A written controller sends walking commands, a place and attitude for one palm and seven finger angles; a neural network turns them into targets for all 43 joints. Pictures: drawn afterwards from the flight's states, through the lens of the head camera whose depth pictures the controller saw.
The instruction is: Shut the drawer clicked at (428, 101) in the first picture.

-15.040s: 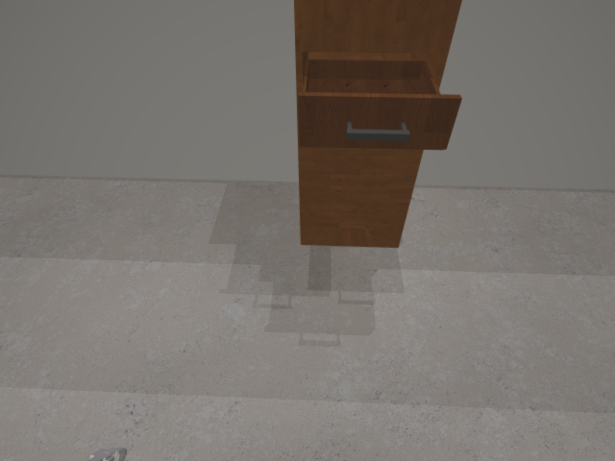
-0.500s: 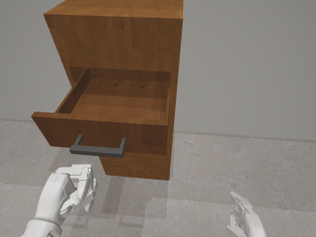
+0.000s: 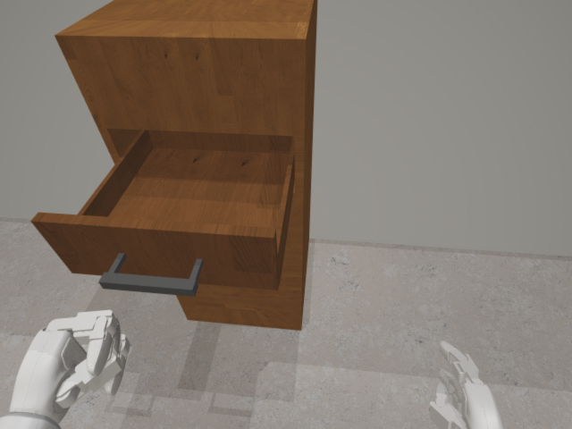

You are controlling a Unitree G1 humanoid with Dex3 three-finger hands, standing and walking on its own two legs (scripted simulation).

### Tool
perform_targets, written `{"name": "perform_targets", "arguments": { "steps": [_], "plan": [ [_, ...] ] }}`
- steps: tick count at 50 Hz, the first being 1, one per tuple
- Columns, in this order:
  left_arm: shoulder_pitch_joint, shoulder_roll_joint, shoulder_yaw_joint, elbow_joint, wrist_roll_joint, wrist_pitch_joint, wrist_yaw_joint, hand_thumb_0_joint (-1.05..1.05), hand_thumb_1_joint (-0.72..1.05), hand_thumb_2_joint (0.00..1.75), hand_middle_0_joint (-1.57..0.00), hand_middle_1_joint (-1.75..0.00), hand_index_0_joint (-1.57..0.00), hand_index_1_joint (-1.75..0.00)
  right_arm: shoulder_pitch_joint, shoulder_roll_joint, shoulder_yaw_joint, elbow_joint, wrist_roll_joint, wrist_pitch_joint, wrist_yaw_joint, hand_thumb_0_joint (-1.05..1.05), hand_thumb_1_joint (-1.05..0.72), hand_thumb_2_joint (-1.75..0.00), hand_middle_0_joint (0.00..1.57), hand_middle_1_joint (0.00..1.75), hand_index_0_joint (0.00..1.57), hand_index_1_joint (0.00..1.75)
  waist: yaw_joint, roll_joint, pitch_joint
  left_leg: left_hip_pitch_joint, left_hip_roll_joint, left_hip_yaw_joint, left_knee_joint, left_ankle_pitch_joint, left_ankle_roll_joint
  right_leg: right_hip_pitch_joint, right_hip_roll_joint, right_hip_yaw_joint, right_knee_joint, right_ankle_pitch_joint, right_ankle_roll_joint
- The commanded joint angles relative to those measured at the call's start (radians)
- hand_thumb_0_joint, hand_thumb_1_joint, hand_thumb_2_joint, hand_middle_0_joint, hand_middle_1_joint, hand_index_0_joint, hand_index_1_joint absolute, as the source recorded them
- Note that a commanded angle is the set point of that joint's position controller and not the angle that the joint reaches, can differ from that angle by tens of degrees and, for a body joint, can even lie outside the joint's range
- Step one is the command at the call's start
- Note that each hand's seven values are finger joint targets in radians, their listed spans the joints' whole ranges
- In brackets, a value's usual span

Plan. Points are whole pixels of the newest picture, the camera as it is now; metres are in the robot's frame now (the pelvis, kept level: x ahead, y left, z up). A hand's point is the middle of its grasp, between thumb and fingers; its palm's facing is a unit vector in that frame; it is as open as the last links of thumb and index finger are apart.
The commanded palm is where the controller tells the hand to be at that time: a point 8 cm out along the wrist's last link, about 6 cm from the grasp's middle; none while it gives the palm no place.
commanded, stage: bring the fist close to the handle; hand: left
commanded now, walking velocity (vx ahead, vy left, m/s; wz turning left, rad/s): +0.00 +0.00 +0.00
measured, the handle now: (154, 273) +0.34 +0.25 +0.02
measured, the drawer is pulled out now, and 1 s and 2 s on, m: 0.27 0.27 0.24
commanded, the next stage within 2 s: push the drawer shut in 1.20 s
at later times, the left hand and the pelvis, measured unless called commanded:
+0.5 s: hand (146, 346) +0.21 +0.20 +0.05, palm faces -0.06 -1.00 -0.04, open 3.3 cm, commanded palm +0.19 +0.26 +0.05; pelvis -0.02 +0.03 -0.02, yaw -1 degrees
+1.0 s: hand (166, 333) +0.24 +0.19 +0.02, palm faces -0.06 -1.00 -0.05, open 3.3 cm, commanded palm +0.22 +0.25 +0.02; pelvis -0.02 +0.04 -0.04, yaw -2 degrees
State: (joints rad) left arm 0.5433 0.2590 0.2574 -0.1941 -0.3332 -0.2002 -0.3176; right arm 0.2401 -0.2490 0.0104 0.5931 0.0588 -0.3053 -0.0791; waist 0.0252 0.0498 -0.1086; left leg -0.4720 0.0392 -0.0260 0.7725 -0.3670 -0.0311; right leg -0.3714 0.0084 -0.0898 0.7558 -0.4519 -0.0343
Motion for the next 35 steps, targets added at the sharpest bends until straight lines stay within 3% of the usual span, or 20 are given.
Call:
{"name": "perform_targets", "arguments": {
  "steps": [1,2,6,11,12,13,14,17,18,20,25,27,28,31,35],
  "plan": [
    [-0.097,0.149,0.095,-0.122,-0.018,-0.097,-0.035,0.00,0.90,0.90,-1.40,-1.60,-1.40,-1.60,-0.088,-0.103,-0.041,-0.139,0.001,-0.061,-0.010,0.00,-0.90,-0.90,0.20,0.30,0.20,0.30,-0.028,-0.082,-0.037,0.063,-0.050,0.016,-0.034,0.223,0.055,-0.031,-0.038,0.114,-0.156,0.455,0.075],
    [-0.107,0.142,0.084,-0.121,-0.017,-0.103,-0.045,0.00,0.90,0.90,-1.40,-1.60,-1.40,-1.60,-0.091,-0.105,-0.041,-0.142,0.000,-0.062,-0.010,0.00,-0.90,-0.90,0.20,0.30,0.20,0.30,-0.025,-0.058,-0.043,0.067,-0.052,0.019,-0.034,0.221,0.056,-0.035,-0.039,0.114,-0.154,0.444,0.072],
    [-0.119,0.127,0.061,-0.117,-0.013,-0.119,-0.052,0.00,0.90,0.90,-1.40,-1.60,-1.40,-1.60,-0.091,-0.107,-0.047,-0.148,-0.006,-0.055,-0.005,0.00,-0.90,-0.90,0.20,0.30,0.20,0.30,-0.029,-0.071,-0.082,0.072,-0.053,0.018,-0.029,0.238,0.060,-0.036,-0.036,0.099,-0.135,0.452,0.068],
    [-0.164,0.140,0.083,-0.076,-0.001,-0.152,-0.016,0.00,0.90,0.90,-1.40,-1.60,-1.40,-1.60,-0.092,-0.107,-0.053,-0.138,-0.013,-0.031,-0.002,0.00,-0.90,-0.90,0.20,0.30,0.20,0.30,-0.028,-0.052,-0.074,0.051,-0.052,0.019,-0.026,0.212,0.060,-0.084,-0.022,0.075,-0.108,0.347,0.051],
    [-0.160,0.117,0.065,-0.069,-0.002,-0.157,-0.014,0.00,0.90,0.90,-1.40,-1.60,-1.40,-1.60,-0.094,-0.105,-0.052,-0.146,-0.015,-0.028,0.001,0.00,-0.90,-0.90,0.20,0.30,0.20,0.30,-0.026,-0.048,-0.073,0.049,-0.052,0.019,-0.025,0.208,0.060,-0.095,-0.020,0.070,-0.102,0.332,0.049],
    [-0.157,0.138,0.087,-0.054,0.007,-0.160,-0.001,0.00,0.90,0.90,-1.40,-1.60,-1.40,-1.60,-0.097,-0.106,-0.055,-0.138,-0.015,-0.020,0.002,0.00,-0.90,-0.90,0.20,0.30,0.20,0.30,-0.023,-0.058,-0.072,0.036,-0.049,0.017,-0.024,0.202,0.061,-0.097,-0.014,0.064,-0.099,0.306,0.043],
    [-0.162,0.112,0.057,-0.050,0.008,-0.163,-0.001,0.00,0.90,0.90,-1.40,-1.60,-1.40,-1.60,-0.095,-0.107,-0.053,-0.146,-0.016,-0.017,0.003,0.00,-0.90,-0.90,0.20,0.30,0.20,0.30,-0.026,-0.035,-0.078,0.034,-0.051,0.020,-0.020,0.194,0.061,-0.114,-0.015,0.063,-0.090,0.292,0.042],
    [-0.230,0.114,0.034,-0.029,0.015,-0.173,0.005,0.00,0.90,0.90,-1.40,-1.60,-1.40,-1.60,-0.091,-0.116,-0.051,-0.151,-0.016,-0.010,0.005,0.00,-0.90,-0.90,0.20,0.30,0.20,0.30,-0.036,-0.013,-0.074,0.012,-0.047,0.012,-0.018,0.144,0.058,-0.161,-0.009,0.049,-0.070,0.207,0.034],
    [-0.242,0.107,0.020,-0.027,0.024,-0.177,0.012,0.00,0.90,0.90,-1.40,-1.60,-1.40,-1.60,-0.088,-0.118,-0.049,-0.149,-0.018,-0.006,0.005,0.00,-0.90,-0.90,0.20,0.30,0.20,0.30,-0.041,-0.028,-0.078,0.006,-0.044,0.007,-0.015,0.135,0.060,-0.169,-0.005,0.045,-0.064,0.188,0.034],
    [-0.257,0.081,-0.021,-0.030,0.031,-0.183,0.015,0.00,0.90,0.90,-1.40,-1.60,-1.40,-1.60,-0.081,-0.119,-0.050,-0.163,-0.019,-0.006,0.008,0.00,-0.90,-0.90,0.20,0.30,0.20,0.30,-0.045,-0.011,-0.108,0.011,-0.042,0.003,-0.007,0.126,0.059,-0.195,-0.004,0.036,-0.041,0.176,0.031],
    [-0.299,0.102,0.000,-0.005,0.048,-0.200,0.054,0.00,0.90,0.90,-1.40,-1.60,-1.40,-1.60,-0.065,-0.125,-0.053,-0.160,-0.027,0.009,0.011,0.00,-0.90,-0.90,0.20,0.30,0.20,0.30,-0.038,-0.016,-0.159,-0.018,-0.035,-0.009,0.015,0.124,0.053,-0.226,0.000,0.021,0.014,0.160,0.025],
    [-0.319,0.073,-0.033,0.000,0.053,-0.201,0.067,0.00,0.90,0.90,-1.40,-1.60,-1.40,-1.60,-0.066,-0.125,-0.050,-0.170,-0.029,0.018,0.016,0.00,-0.90,-0.90,0.20,0.30,0.20,0.30,-0.043,-0.006,-0.159,-0.028,-0.033,-0.013,0.021,0.116,0.050,-0.251,0.001,0.012,0.034,0.149,0.025],
    [-0.337,0.098,-0.010,0.019,0.060,-0.201,0.080,0.00,0.90,0.90,-1.40,-1.60,-1.40,-1.60,-0.064,-0.127,-0.051,-0.163,-0.031,0.026,0.015,0.00,-0.90,-0.90,0.20,0.30,0.20,0.30,-0.045,-0.031,-0.149,-0.051,-0.029,-0.018,0.027,0.105,0.052,-0.259,0.004,0.013,0.040,0.134,0.024],
    [-0.328,0.081,-0.023,0.036,0.069,-0.204,0.091,0.00,0.90,0.90,-1.40,-1.60,-1.40,-1.60,-0.059,-0.127,-0.053,-0.175,-0.033,0.041,0.022,0.00,-0.90,-0.90,0.20,0.30,0.20,0.30,-0.035,0.002,-0.183,-0.054,-0.027,-0.018,0.040,0.122,0.045,-0.273,0.004,0.008,0.072,0.144,0.019],
    [-0.354,0.056,-0.065,0.029,0.083,-0.209,0.104,0.00,0.90,0.90,-1.40,-1.60,-1.40,-1.60,-0.052,-0.127,-0.054,-0.187,-0.036,0.059,0.031,0.00,-0.90,-0.90,0.20,0.30,0.20,0.30,-0.044,0.016,-0.206,-0.061,-0.020,-0.025,0.065,0.142,0.043,-0.306,0.005,0.006,0.102,0.152,0.017]
  ]
}}
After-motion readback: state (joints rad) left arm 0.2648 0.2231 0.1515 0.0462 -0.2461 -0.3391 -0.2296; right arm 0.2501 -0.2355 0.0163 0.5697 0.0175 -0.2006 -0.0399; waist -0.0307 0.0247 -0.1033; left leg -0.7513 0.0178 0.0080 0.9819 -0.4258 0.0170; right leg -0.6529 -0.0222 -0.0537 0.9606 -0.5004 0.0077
